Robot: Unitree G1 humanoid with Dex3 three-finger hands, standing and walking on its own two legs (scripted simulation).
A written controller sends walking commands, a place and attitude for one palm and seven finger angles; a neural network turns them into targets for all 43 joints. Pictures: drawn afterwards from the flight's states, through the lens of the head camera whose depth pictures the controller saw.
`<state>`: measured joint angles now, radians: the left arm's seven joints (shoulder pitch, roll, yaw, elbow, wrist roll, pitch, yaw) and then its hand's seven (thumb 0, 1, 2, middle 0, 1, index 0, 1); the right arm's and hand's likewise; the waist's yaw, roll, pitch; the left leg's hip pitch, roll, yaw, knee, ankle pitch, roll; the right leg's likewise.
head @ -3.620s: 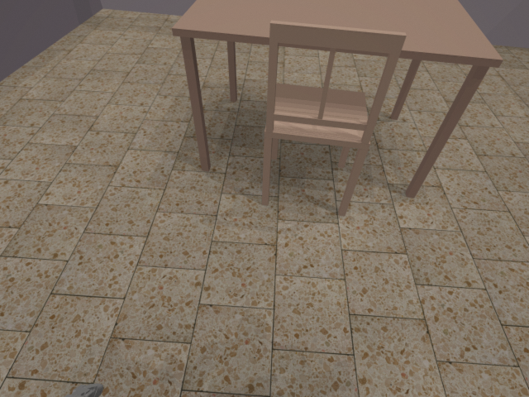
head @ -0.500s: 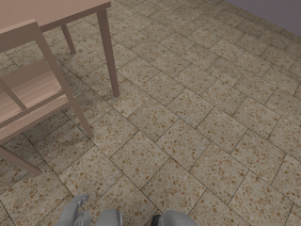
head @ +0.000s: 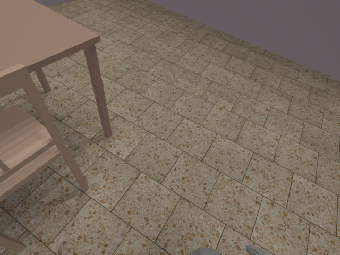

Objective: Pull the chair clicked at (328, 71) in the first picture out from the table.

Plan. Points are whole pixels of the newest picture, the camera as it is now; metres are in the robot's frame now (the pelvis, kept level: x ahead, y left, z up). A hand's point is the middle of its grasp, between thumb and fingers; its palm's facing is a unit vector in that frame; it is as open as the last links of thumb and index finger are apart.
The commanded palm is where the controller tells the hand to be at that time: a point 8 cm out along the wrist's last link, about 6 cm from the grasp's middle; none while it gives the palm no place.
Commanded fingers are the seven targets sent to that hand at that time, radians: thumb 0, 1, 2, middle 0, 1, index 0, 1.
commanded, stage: walk to a spot facing it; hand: left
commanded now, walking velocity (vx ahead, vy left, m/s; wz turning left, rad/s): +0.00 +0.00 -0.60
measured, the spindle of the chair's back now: out of the picture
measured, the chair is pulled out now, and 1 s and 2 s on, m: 0.00 0.00 0.00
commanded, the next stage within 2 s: turn to face it in 1.06 s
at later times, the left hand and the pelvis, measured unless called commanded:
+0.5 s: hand (134, 236) +0.18 +0.10 -0.15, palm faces -0.30 -0.91 -0.27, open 7.4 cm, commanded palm none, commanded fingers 0.00 0.90 0.90 -0.20 -0.30 -0.20 -0.30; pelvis +0.00 -0.05 -0.01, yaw -18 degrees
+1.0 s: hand (147, 218) +0.24 +0.08 -0.17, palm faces -0.56 -0.81 -0.16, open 7.4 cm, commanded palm none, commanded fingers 0.00 0.90 0.90 -0.20 -0.30 -0.20 -0.30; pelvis +0.08 -0.05 +0.00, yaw -37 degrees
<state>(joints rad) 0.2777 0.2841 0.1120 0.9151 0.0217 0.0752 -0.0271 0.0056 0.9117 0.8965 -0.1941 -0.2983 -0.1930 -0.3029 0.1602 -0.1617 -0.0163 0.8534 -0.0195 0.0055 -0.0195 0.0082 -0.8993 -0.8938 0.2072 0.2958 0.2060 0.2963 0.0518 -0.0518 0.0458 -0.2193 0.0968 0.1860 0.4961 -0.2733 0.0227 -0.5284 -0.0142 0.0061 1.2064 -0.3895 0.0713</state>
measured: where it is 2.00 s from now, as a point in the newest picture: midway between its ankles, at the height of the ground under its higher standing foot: outside the picture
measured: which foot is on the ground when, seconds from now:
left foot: down 0.00-0.28, up 0.30-0.70, down 0.72-1.00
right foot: up 0.00-0.26, down 0.28-0.72, up 0.74-1.00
